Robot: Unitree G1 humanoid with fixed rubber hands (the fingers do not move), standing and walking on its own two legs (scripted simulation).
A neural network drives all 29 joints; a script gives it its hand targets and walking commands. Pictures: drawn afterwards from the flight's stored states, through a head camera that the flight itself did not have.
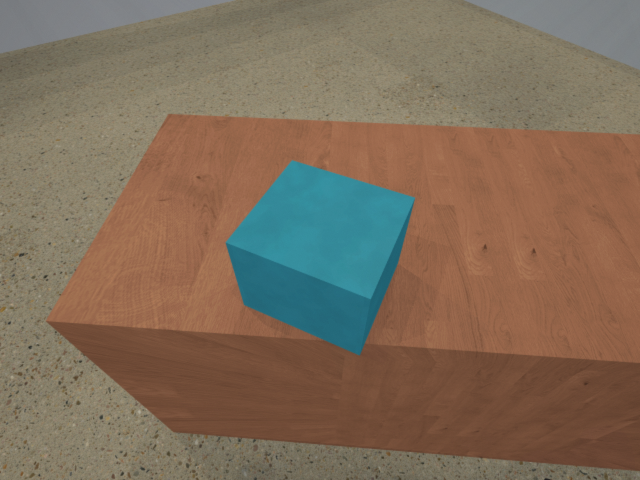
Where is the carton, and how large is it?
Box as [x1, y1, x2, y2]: [225, 160, 414, 355]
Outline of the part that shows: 292,160 225,242 243,302 245,305 359,355 396,266 414,197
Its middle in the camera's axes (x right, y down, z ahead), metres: +0.01 +0.03 +0.60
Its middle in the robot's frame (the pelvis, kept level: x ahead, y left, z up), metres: +0.42 +0.01 +0.00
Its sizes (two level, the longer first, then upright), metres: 0.204 0.189 0.163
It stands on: a pedestal, 0.70 m high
